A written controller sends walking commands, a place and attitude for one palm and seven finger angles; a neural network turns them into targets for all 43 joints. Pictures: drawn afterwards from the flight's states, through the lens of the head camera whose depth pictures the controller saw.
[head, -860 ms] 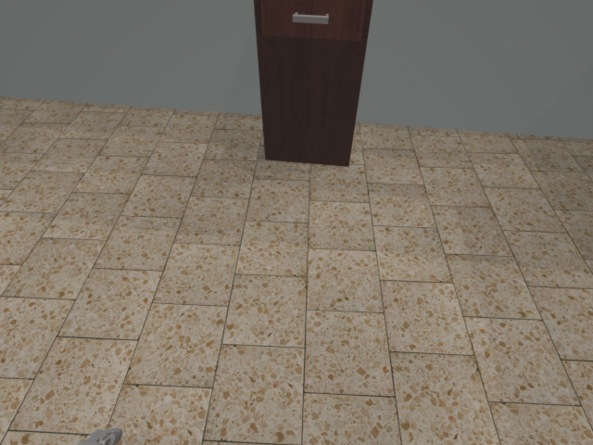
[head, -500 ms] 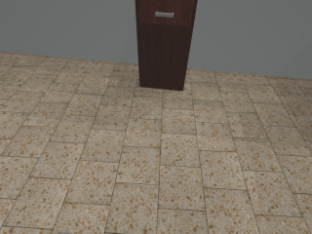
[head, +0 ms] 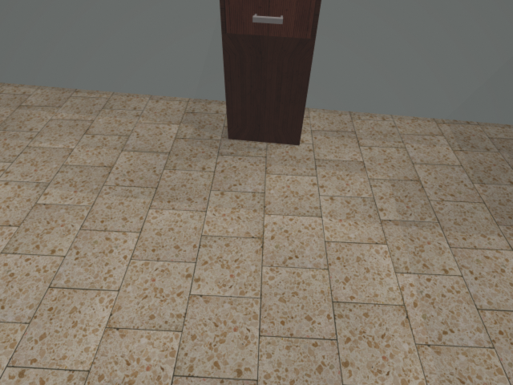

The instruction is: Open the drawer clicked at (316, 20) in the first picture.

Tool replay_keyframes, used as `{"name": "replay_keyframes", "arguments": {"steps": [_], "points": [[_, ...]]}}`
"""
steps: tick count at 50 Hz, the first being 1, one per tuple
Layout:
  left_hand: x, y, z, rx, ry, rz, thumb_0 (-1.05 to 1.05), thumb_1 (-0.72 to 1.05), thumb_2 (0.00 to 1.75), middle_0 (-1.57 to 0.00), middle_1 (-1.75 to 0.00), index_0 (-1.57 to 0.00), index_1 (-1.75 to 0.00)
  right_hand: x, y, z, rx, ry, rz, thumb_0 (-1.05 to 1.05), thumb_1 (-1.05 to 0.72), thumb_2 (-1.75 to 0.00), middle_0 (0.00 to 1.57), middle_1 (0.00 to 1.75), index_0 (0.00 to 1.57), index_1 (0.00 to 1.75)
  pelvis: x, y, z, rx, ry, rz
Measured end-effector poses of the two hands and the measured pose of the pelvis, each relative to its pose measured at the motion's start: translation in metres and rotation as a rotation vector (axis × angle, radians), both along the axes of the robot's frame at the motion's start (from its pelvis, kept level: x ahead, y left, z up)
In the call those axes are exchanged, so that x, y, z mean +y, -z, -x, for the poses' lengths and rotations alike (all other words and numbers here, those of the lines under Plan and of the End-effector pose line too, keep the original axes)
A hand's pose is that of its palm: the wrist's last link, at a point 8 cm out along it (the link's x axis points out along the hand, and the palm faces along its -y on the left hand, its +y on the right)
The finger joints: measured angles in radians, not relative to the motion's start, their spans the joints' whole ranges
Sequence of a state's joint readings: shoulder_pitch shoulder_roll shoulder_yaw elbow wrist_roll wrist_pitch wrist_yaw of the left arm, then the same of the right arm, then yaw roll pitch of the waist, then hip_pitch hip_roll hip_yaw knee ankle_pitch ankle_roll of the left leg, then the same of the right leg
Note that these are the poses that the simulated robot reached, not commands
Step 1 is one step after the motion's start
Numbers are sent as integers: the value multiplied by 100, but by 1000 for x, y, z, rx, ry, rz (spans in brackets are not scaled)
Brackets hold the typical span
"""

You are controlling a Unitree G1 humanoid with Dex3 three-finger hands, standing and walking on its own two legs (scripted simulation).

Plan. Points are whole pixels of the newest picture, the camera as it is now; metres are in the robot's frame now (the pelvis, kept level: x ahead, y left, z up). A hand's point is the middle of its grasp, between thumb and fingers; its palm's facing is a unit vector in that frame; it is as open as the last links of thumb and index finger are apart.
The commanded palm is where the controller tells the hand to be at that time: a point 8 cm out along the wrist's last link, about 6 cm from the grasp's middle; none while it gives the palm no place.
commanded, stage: stand and wait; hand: left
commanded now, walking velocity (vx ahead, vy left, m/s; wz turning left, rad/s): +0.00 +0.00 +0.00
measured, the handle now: (268, 18) +1.61 +0.03 -0.03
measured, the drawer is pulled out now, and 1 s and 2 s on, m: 0.00 0.00 0.00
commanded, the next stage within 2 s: look at it before walking up in 0.08 s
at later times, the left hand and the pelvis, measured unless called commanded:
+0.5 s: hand out of the picture +0.08 +0.25 -0.16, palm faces -0.03 -0.94 -0.33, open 7.3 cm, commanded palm none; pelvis +0.00 +0.00 +0.00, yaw +0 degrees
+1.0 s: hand out of the picture +0.06 +0.22 -0.18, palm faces -0.03 -0.97 -0.24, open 7.3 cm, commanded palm none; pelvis +0.04 +0.01 -0.01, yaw -2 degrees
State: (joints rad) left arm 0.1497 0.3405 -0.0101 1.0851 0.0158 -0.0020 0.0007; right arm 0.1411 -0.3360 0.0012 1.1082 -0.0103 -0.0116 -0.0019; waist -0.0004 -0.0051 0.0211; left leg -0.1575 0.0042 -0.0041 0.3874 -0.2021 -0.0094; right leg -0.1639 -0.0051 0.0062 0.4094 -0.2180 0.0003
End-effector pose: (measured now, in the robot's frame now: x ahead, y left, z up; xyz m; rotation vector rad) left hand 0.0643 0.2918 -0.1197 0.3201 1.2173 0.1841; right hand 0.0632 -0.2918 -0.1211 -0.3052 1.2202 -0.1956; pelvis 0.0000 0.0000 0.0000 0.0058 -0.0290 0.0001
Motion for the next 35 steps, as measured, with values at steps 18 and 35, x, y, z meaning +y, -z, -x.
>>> {"name": "replay_keyframes", "arguments": {"steps": [18,35], "points": [[-2,1,-7,-8,7,10,0,91,90,-20,-30,-21,-30,3,-2,-9,-16,-3,0,1,-91,-90,20,30,20,30,2,-1,-2,3,1,0],[1,0,-8,4,-1,1,0,91,90,-20,-30,-21,-30,2,-4,-20,-18,-12,2,1,-91,-90,20,30,20,30,1,-2,-8,6,-1,0]]}}
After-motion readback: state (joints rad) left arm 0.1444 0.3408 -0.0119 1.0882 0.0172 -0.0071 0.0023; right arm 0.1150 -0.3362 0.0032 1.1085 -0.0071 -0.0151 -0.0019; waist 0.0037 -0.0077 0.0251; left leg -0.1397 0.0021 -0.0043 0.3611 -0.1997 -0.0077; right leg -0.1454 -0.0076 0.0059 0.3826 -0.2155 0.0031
